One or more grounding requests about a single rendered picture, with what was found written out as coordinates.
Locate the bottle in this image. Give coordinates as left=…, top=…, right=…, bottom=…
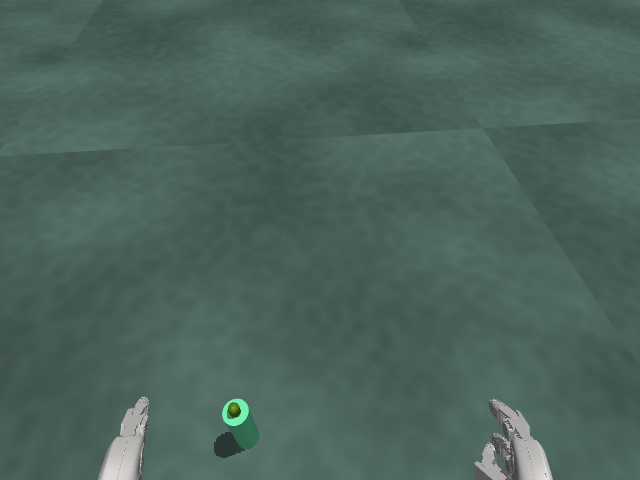
left=222, top=399, right=259, bottom=449

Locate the left robot hand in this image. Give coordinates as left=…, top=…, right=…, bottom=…
left=98, top=396, right=150, bottom=480

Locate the right robot hand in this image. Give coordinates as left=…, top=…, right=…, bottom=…
left=475, top=398, right=553, bottom=480

